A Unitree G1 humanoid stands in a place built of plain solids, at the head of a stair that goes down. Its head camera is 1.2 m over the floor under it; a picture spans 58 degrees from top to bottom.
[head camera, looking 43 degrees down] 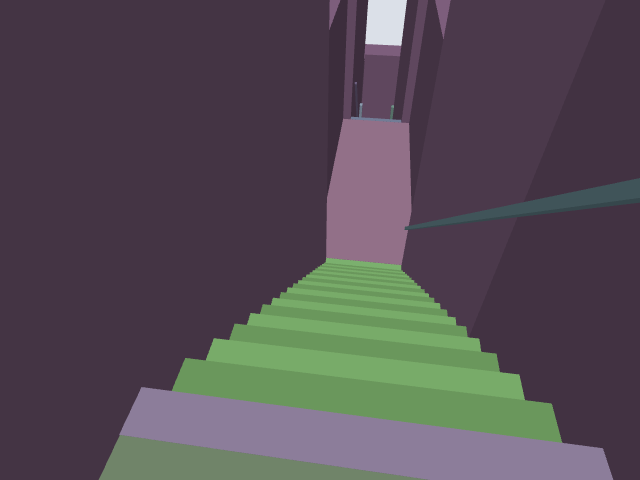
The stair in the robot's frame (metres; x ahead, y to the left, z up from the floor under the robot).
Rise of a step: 0.21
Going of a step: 0.23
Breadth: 1.30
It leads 8 degrees to the right of straight ahead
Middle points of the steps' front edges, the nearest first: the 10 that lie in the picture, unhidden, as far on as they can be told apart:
0.56 -0.11 0.00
0.79 -0.14 -0.21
1.01 -0.18 -0.42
1.24 -0.21 -0.62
1.47 -0.24 -0.83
1.70 -0.27 -1.04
1.93 -0.30 -1.25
2.16 -0.33 -1.46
2.39 -0.36 -1.67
2.62 -0.40 -1.88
